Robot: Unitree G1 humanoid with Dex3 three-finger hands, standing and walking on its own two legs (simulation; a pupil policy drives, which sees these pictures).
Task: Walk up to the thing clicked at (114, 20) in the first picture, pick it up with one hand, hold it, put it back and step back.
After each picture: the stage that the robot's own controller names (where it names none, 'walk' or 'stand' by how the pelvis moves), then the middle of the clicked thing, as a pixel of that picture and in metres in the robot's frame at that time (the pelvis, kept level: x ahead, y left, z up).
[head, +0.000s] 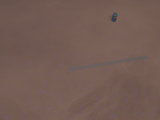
stand; (114, 17) +2.02 -0.44 -0.72
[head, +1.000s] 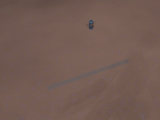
walk; (91, 24) +1.94 +0.04 -0.70
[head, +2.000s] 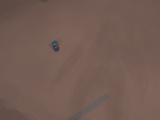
walk; (55, 46) +1.29 +0.39 -0.72
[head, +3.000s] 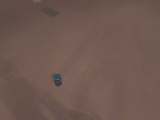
walk; (57, 80) +0.84 +0.30 -0.71
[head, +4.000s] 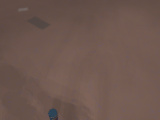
walk; (53, 115) +0.50 +0.21 -0.70
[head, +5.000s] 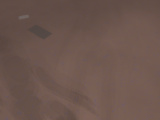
stand; out of the picture +0.31 +0.21 -0.71
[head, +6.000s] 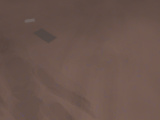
stand; out of the picture +0.31 +0.19 -0.73
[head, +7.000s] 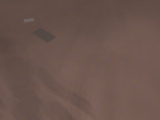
stand; out of the picture +0.31 +0.20 -0.73
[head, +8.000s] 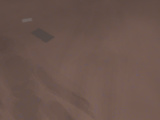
stand; out of the picture +0.30 +0.20 -0.73
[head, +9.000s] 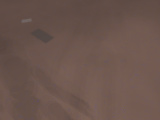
go down; out of the picture +0.30 +0.20 -0.73
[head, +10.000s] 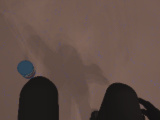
go down; (27, 70) +0.38 +0.24 -0.33
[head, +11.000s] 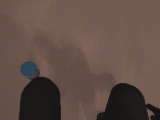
approach; (30, 71) +0.37 +0.25 -0.31
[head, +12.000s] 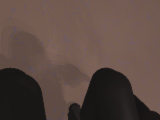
close in; out of the picture +0.34 +0.29 -0.22
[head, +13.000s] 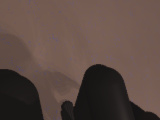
close; out of the picture +0.35 +0.30 -0.21
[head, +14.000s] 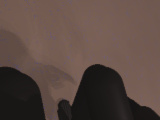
lift; out of the picture +0.34 +0.30 -0.22
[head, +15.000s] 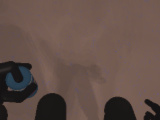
lift; (23, 83) +0.32 +0.21 -0.03
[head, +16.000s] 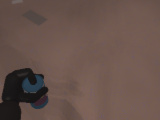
hold; (36, 92) +0.32 +0.17 -0.02
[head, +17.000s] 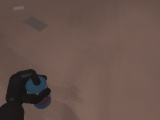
hold; (39, 93) +0.32 +0.17 -0.02
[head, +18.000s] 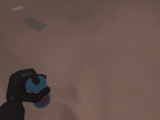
hold; (39, 92) +0.33 +0.17 -0.02
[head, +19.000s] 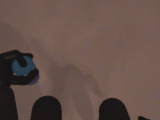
crouch; (27, 71) +0.38 +0.21 -0.09
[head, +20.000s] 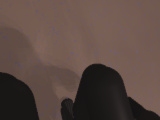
lower; out of the picture +0.37 +0.30 -0.22
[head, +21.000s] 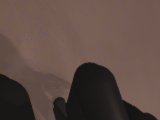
lower; out of the picture +0.38 +0.31 -0.22
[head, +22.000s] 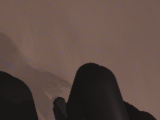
lower; out of the picture +0.38 +0.31 -0.22
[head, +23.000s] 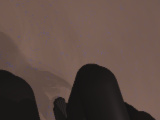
lower; out of the picture +0.37 +0.31 -0.22
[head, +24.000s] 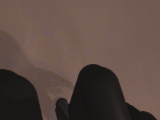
loosen; out of the picture +0.36 +0.30 -0.22
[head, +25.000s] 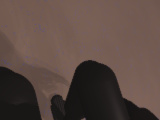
withdraw; out of the picture +0.36 +0.29 -0.22
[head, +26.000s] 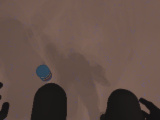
walk; (44, 73) +0.41 +0.23 -0.38
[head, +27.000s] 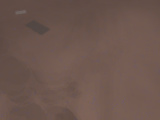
stand; out of the picture +0.33 +0.18 -0.66
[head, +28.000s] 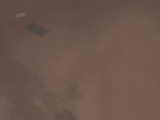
stand; out of the picture +0.34 +0.20 -0.67
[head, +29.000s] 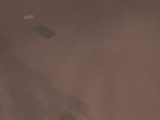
stand; out of the picture +0.35 +0.18 -0.71
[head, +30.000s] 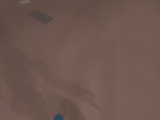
walk; out of the picture +0.39 +0.18 -0.70
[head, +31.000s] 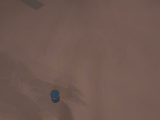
walk; (55, 96) +0.54 +0.19 -0.71
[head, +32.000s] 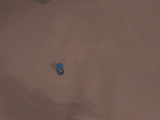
walk; (59, 69) +0.84 +0.28 -0.70
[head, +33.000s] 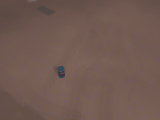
stand; (61, 72) +0.97 +0.22 -0.71
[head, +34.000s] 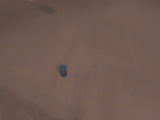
stand; (63, 70) +0.97 +0.22 -0.73
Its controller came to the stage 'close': yes
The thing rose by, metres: 0.70
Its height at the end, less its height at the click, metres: +0.00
